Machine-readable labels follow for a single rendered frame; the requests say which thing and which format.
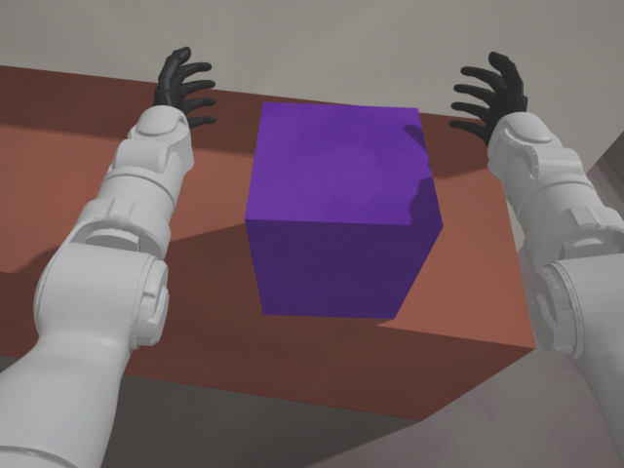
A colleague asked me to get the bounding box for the robot right forearm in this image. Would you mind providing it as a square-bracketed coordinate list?
[487, 112, 624, 273]

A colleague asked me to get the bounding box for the left robot upper arm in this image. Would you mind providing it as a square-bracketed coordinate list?
[0, 243, 169, 468]

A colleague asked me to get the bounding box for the right robot upper arm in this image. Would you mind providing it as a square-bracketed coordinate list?
[530, 253, 624, 467]

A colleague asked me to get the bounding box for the robot left hand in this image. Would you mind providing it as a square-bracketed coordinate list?
[152, 47, 216, 130]

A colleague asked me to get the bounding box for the robot left forearm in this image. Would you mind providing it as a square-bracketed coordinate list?
[33, 105, 194, 334]

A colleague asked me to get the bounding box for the carton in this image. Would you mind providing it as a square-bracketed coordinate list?
[245, 101, 444, 319]

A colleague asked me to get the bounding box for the robot right hand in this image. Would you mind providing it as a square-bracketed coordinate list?
[448, 52, 527, 147]

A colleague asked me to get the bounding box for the pedestal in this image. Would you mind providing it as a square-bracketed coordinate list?
[0, 65, 536, 421]

